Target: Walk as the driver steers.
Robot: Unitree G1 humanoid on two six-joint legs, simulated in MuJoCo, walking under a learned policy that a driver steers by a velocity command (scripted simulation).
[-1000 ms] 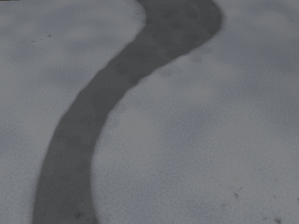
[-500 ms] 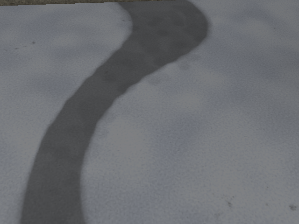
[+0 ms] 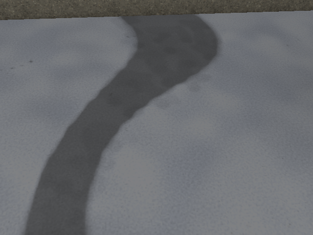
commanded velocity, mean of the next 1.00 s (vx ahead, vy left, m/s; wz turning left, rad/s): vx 0.49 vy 0.00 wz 0.17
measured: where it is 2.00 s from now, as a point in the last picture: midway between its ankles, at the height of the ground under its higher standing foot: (127, 138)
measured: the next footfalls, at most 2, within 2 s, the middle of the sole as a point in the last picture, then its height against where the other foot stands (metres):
right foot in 0.24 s outside the picture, level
left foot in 0.78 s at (130, 232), level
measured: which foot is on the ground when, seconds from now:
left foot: down 0.00-0.24, up 0.26-0.76, down 0.78-1.00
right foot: up 0.00-0.22, down 0.24-0.78, up 0.80-1.00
